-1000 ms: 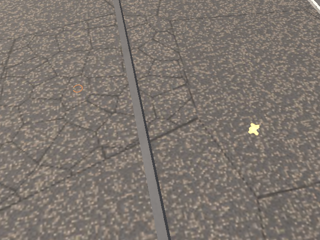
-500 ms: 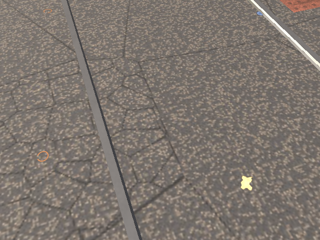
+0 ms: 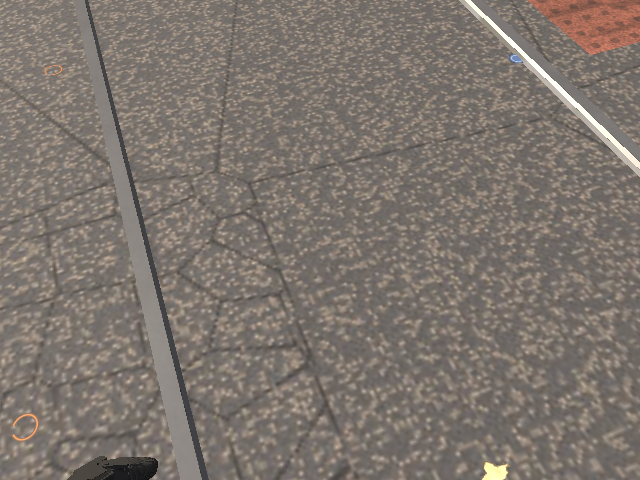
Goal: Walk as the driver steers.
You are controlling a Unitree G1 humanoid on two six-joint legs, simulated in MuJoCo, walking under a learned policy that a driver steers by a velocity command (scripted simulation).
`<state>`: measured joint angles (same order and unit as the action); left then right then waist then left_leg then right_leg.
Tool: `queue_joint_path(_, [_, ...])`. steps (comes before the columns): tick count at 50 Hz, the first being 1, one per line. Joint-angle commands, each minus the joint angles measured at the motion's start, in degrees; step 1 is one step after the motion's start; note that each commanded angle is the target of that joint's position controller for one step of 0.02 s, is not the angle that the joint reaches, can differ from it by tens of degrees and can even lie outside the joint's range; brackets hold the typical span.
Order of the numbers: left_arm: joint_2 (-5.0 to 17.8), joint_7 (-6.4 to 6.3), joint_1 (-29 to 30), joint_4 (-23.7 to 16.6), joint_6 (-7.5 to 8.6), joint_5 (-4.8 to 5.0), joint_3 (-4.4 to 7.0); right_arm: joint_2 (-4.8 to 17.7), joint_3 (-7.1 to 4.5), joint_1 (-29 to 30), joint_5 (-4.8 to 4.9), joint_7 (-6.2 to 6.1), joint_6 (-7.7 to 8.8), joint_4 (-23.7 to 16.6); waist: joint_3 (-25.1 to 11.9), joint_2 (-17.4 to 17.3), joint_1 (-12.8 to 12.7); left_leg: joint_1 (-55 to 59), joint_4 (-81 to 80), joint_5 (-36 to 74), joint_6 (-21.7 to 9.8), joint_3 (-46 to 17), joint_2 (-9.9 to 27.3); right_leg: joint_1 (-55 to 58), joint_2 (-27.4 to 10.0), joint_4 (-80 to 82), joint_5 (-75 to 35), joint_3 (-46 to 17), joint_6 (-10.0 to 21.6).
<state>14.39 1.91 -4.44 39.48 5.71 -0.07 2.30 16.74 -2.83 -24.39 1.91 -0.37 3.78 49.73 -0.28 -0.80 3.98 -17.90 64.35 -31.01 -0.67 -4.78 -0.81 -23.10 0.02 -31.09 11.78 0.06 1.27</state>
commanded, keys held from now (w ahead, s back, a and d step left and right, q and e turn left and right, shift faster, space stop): w+q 0.76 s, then w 0.24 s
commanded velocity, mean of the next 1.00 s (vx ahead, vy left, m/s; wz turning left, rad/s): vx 0.50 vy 0.00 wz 0.49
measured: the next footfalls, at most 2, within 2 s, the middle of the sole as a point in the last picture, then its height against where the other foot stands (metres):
left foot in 0.42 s outside the picture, level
right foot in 0.82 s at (344, 435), level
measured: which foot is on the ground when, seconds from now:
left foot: up 0.00-0.40, down 0.42-0.82, up 0.84-1.00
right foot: down 0.00-0.46, up 0.48-0.80, down 0.82-1.00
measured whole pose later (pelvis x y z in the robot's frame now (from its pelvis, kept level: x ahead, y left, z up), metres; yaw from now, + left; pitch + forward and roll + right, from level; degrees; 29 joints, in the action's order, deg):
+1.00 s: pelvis +0.49 +0.04 +0.00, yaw +31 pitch +0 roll +0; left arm 12.2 1.2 -20.7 52.2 5.1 -0.7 2.0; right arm 15.2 -4.2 -14.4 0.9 -1.0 1.5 40.1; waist -1.2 -4.1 -1.3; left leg -38.8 73.6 -14.5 -3.5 -5.0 0.2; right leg -13.5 1.5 -31.3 17.9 1.7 1.7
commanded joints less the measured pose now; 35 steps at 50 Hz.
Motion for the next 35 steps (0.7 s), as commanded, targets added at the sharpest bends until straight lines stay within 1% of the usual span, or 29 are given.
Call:
queue_joint_path(1, [7.7,-0.43,-14.1,1.5,-0.53,-0.29,2.52,6.6,-1.3,5.3,0.37,-0.71,1.35,-6.8,-6.0,3.9,-8.6,-30.9,16.3,7.2,0.5,-0.9,5.2,29.7,-20.3,13.0,-7.2,-23.8,11.7])
queue_joint_path(2, [6.0,-0.24,-10.5,1.5,-0.25,-0.52,1.95,6.0,-1.55,5.8,-0.4,-0.78,0.62,-7.1,-3.0,5.7,-6.3,-29.0,13.3,10.9,0.6,-1.6,6.7,23.3,-18.3,14.8,-10.7,-19.3,11.1])
queue_joint_path(3, [5.3,-0.22,-8.6,2.0,0.1,-0.72,1.89,4.8,-1.51,4.9,-0.41,-0.48,-0.15,-7.1,-1.3,7.4,-4.5,-26.1,11.3,13.1,0.4,-1.9,7.8,18.9,-16.5,16.5,-14.6,-15.0,10.2])
queue_joint_path(4, [4.9,-0.26,-8.0,2.7,0.42,-0.66,2.0,3.5,-1.4,4.3,-0.3,-0.33,-0.84,-7.1,-0.6,7.9,-3.5,-24.8,10.6,13.7,0.3,-1.6,8.2,16.7,-15.6,17.7,-18.3,-11.5,9.7])
queue_joint_path(5, [5.5,-0.35,-8.0,3.4,0.71,-0.69,2.28,2.4,-1.24,4.1,-0.41,-0.25,-1.3,-7.4,-0.6,7.2,-3.0,-24.8,11.0,14.8,0.4,-1.5,8.3,15.6,-15.7,18.5,-22.3,-9.1,9.8])
queue_joint_path(6, [6.1,-0.55,-8.4,4.0,0.93,-0.71,2.56,1.9,-1.18,4.8,-0.6,-0.21,-1.59,-8.1,-0.3,6.0,-2.8,-25.9,10.2,16.3,0.5,-1.7,8.5,15.4,-16.0,19.1,-25.4,-7.2,9.9])
queue_joint_path(7, [6.2,-0.89,-8.9,4.8,1.03,-0.8,2.65,1.8,-1.29,5.7,-0.73,-0.13,-1.66,-8.7,-0.1,4.9,-2.7,-27.1,9.0,18.6,0.7,-2.7,8.5,15.8,-16.2,19.4,-27.4,-5.3,9.8])
queue_joint_path(9, [6.7,-1.58,-9.2,5.7,0.75,-1.02,2.77,1.4,-1.25,8.1,-0.73,0.14,-1.55,-9.9,0.9,4.2,-2.8,-28.7,2.9,23.6,1.0,-2.9,8.1,16.5,-15.3,20.3,-28.5,-1.1,9.0])
queue_joint_path(11, [7.4,-2.05,-9.6,6.3,0.37,-0.98,2.82,0.5,-0.88,12.0,-0.7,0.84,-1.32,-11.2,1.9,4.2,-4.0,-27.1,-6.2,29.6,0.4,-0.3,7.5,17.0,-13.4,21.2,-27.4,3.3,7.5])
queue_joint_path(12, [7.9,-2.21,-10.3,6.6,0.22,-0.88,2.86,0.0,-0.64,14.5,-0.77,1.32,-1.23,-12.0,2.6,4.0,-5.1,-26.1,-10.0,31.8,0.0,1.4,7.2,17.4,-13.1,21.6,-27.2,4.8,7.1])
queue_joint_path(15, [9.4,-2.64,-14.0,8.2,-0.73,-0.31,3.14,-1.2,-0.03,21.1,-0.64,2.85,-1.11,-15.0,4.3,3.2,-7.6,-27.3,-17.4,31.9,-1.3,4.4,6.8,23.2,-15.3,21.0,-29.3,6.8,6.6])
queue_joint_path(17, [10.3,-2.87,-14.7,8.6,-1.69,0.16,3.33,-0.8,-0.15,23.4,-0.55,3.72,-1.02,-16.7,4.7,3.5,-7.8,-26.5,-21.2,28.7,-2.5,6.7,5.8,27.2,-16.2,18.8,-34.5,8.5,5.9])
queue_joint_path(19, [12.0,-3.27,-14.2,8.2,-2.48,0.42,3.68,1.0,-1.05,22.5,-0.73,4.15,-1.18,-17.6,2.2,5.8,-6.0,-19.7,-22.9,23.3,-4.2,10.5,2.1,28.8,-16.2,13.1,-51.2,10.6,4.9])
queue_joint_path(20, [12.9,-3.61,-14.0,8.1,-2.88,0.6,3.93,2.2,-1.72,20.0,-0.85,4.15,-1.44,-17.4,0.2,7.6,-4.2,-15.2,-22.9,19.9,-5.3,12.1,-0.1,29.4,-16.2,8.2,-60.1,11.2,4.5])
queue_joint_path(21, [13.8,-3.92,-13.1,7.8,-3.24,0.75,4.18,4.1,-2.76,14.0,-0.78,4.07,-1.63,-16.3,-2.7,8.4,-0.7,-7.2,-24.5,18.5,-6.9,12.7,-2.2,27.8,-16.0,-0.2,-65.3,11.7,4.0])
queue_joint_path(22, [12.0,-3.97,-13.4,7.2,-3.04,0.9,3.61,8.1,-4.78,5.4,-0.75,3.4,-1.56,-13.7,-7.4,4.5,3.5,9.2,-29.2,24.0,-10.1,12.0,-4.2,19.5,-13.4,-12.9,-61.6,12.6,2.1])
queue_joint_path(23, [8.2,-3.21,-14.2,4.7,-1.83,0.55,1.97,14.0,-7.2,-3.0,-1.22,2.1,-1.78,-11.4,-14.0,-6.3,6.4,31.9,-34.1,20.6,-19.1,-7.6,7.1,-1.8,-8.5,-33.4,-31.5,11.6,-1.4])
queue_joint_path(24, [5.5,-2.06,-13.3,3.7,0.33,-0.6,0.79,14.1,-6.65,-1.4,-1.02,1.38,-2.05,-12.0,-18.6,-12.8,2.8,37.7,-41.1,22.0,-23.6,-27.6,15.8,-11.1,-0.1,-45.1,17.7,1.8,-1.7])
queue_joint_path(25, [7.3,-0.95,-8.5,1.9,2.26,0.35,1.04,12.2,-5.24,-0.4,-1.62,1.61,-1.62,-12.6,-18.4,-10.0,3.5,35.4,-41.9,32.1,-23.8,-27.5,16.4,-13.6,-1.7,-48.2,20.1,-6.3,-0.7])
queue_joint_path(26, [7.1,-0.77,-5.4,0.4,3.02,1.61,1.04,10.6,-5.09,2.2,-1.85,1.71,-1.19,-12.6,-13.2,-6.6,1.8,31.1,-43.6,29.8,-23.3,-24.5,15.3,-18.0,-2.4,-45.9,16.6,-5.7,-0.5])
queue_joint_path(27, [7.3,-1.15,-3.6,0.1,3.05,1.32,1.17,8.4,-4.73,5.8,-1.18,1.47,-0.98,-13.0,-8.4,-1.6,-0.3,23.2,-45.8,25.3,-21.3,-22.2,13.1,-18.5,-4.3,-40.6,13.1,-5.5,-1.1])
queue_joint_path(28, [7.6,-1.34,-5.0,0.6,2.26,1.08,1.56,6.4,-4.07,10.2,-1.24,1.1,-0.96,-13.8,-6.2,-3.5,-3.2,15.8,-46.6,23.9,-19.9,-18.7,11.4,-14.9,-6.2,-36.1,11.1,-5.6,-2.2])
queue_joint_path(29, [7.5,-1.17,-6.9,1.5,1.08,0.95,1.61,4.6,-3.53,13.8,-1.68,0.85,-1.27,-15.2,-4.7,-5.3,-5.1,8.8,-47.7,21.0,-19.3,-15.6,9.2,-10.3,-6.7,-32.7,10.4,-5.5,-3.7])
queue_joint_path(30, [7.3,-0.96,-8.1,2.1,0.04,0.77,1.65,4.1,-3.37,16.2,-1.9,0.53,-1.66,-16.1,-3.8,-5.2,-6.3,2.6,-48.5,18.6,-18.3,-12.9,7.6,-6.0,-6.2,-28.8,10.1,-3.9,-5.0])
queue_joint_path(31, [6.5,-0.89,-7.9,2.2,-0.69,0.6,1.47,4.9,-3.51,17.1,-2.21,0.06,-2.03,-16.5,-3.2,-5.1,-6.9,-2.5,-49.0,17.7,-17.8,-10.8,6.3,-2.5,-4.9,-24.3,9.6,-2.0,-6.0])
queue_joint_path(32, [5.5,-0.89,-6.7,2.0,-1.15,0.26,1.1,5.9,-3.86,16.6,-2.22,-0.39,-2.28,-16.5,-3.1,-5.5,-6.4,-5.6,-48.6,17.6,-17.4,-9.6,5.3,0.4,-3.7,-20.2,7.2,-0.8,-6.8])
queue_joint_path(33, [4.6,-0.83,-5.1,1.7,-1.4,-0.05,0.66,7.0,-4.24,15.6,-1.95,-0.85,-2.53,-16.2,-3.6,-6.0,-5.7,-7.2,-47.6,16.8,-16.8,-8.6,4.4,2.9,-2.8,-16.4,4.0,-0.6,-7.3])
queue_joint_path(34, [4.3,-0.75,-3.5,1.3,-1.55,-0.03,0.42,7.9,-4.59,14.2,-1.66,-1.21,-2.75,-15.8,-4.0,-6.7,-4.6,-7.3,-46.4,15.3,-16.3,-8.6,4.1,4.1,-2.1,-13.4,1.4,-0.7,-7.7])
queue_joint_path(35, [4.9,-0.71,-2.0,0.8,-1.64,0.36,0.51,8.4,-4.81,13.2,-1.51,-1.38,-2.86,-15.6,-4.3,-7.2,-3.7,-7.3,-45.0,13.2,-15.9,-9.6,4.3,4.8,-1.5,-11.1,-0.1,-1.4,-8.0])
Over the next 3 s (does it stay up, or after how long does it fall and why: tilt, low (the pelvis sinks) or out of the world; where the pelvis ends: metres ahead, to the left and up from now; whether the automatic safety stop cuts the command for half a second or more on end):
stays up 0.84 0.30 0.01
